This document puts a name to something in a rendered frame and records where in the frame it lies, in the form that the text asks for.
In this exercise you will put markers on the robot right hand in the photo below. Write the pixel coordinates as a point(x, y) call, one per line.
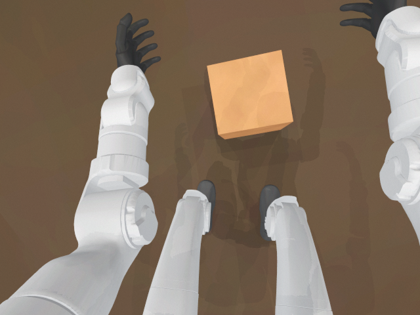
point(377, 11)

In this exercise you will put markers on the robot left upper arm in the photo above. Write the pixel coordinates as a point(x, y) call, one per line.
point(111, 228)

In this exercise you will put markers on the carton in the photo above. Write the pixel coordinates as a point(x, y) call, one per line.
point(250, 95)

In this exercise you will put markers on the robot right upper arm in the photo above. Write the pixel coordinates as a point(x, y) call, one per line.
point(400, 177)

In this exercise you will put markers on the left robot shin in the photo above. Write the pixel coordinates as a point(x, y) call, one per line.
point(195, 193)

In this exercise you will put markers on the robot left hand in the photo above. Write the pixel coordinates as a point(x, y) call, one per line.
point(127, 53)

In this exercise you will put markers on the robot shin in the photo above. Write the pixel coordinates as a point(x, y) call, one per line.
point(195, 193)
point(287, 199)

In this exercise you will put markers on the robot left forearm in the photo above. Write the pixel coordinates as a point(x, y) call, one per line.
point(123, 135)

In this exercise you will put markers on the right robot shin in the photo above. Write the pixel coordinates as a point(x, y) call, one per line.
point(287, 199)

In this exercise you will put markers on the robot right forearm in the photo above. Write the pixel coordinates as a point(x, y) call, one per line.
point(398, 46)

